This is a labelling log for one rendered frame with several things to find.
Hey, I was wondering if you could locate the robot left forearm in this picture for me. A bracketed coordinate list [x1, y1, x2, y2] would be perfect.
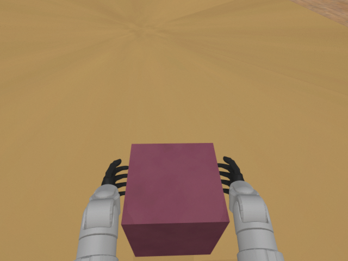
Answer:
[74, 184, 121, 261]

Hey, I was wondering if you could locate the carton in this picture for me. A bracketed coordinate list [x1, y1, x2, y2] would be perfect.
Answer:
[121, 143, 230, 257]

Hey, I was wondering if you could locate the robot right forearm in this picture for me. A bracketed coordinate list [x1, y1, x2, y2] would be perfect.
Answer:
[229, 181, 284, 261]

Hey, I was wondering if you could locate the robot right hand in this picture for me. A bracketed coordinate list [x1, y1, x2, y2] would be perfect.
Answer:
[217, 156, 244, 194]

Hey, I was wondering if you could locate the robot left hand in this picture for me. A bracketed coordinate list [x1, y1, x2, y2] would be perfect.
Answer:
[101, 159, 129, 196]

